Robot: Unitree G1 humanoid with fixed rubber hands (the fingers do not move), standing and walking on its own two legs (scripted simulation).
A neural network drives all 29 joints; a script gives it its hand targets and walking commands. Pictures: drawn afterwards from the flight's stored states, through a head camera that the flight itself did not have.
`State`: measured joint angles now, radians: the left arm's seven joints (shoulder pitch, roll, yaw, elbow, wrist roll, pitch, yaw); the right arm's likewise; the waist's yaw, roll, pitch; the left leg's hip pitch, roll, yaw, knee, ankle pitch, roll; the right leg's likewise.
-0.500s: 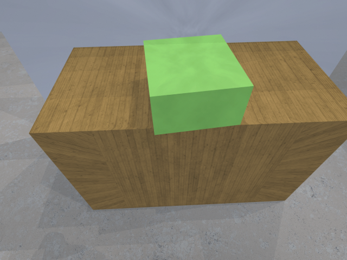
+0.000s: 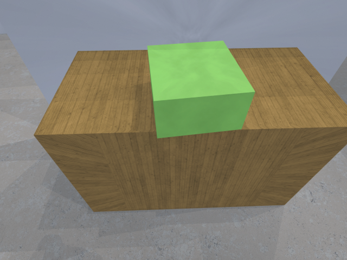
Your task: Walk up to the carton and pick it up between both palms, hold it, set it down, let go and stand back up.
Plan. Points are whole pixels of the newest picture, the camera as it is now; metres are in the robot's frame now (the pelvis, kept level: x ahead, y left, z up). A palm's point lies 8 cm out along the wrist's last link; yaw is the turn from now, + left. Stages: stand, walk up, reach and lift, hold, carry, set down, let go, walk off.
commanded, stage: walk up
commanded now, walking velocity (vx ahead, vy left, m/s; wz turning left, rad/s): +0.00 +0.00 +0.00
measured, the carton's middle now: (192, 85) +0.67 -0.04 +0.01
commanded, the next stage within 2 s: none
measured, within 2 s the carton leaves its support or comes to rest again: neither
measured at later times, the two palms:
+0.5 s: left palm out of the picture +0.01 +0.19 -0.12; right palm out of the picture +0.04 -0.29 -0.14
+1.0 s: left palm (87, 240) +0.20 +0.25 -0.14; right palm (263, 229) +0.24 -0.22 -0.14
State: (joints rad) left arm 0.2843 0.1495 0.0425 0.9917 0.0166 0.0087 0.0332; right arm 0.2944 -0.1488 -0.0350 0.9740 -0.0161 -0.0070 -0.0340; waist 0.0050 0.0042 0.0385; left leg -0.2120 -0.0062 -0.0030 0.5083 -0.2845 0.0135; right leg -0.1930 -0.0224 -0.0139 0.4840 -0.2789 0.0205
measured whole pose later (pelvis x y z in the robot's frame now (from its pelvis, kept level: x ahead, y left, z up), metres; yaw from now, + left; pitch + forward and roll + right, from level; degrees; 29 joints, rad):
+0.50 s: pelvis +0.06 -0.04 +0.00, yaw -1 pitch -3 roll +1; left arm 0.50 0.17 0.03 0.95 0.04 -0.05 0.03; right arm 0.40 -0.25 -0.03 1.00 -0.06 0.01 0.02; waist 0.02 0.03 0.03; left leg -0.40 0.02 0.01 1.05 -0.44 0.00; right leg -0.13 0.00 -0.06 0.50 -0.32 -0.04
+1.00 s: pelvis +0.19 +0.01 -0.01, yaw -2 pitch -4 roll -1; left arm 0.38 0.21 -0.01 0.87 0.04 0.00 0.03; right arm 0.24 -0.18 0.00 0.90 -0.01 -0.01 -0.04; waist -0.01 -0.01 0.12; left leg -0.32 0.01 0.13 0.56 -0.19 0.08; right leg -0.37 -0.04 0.02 1.05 -0.51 0.01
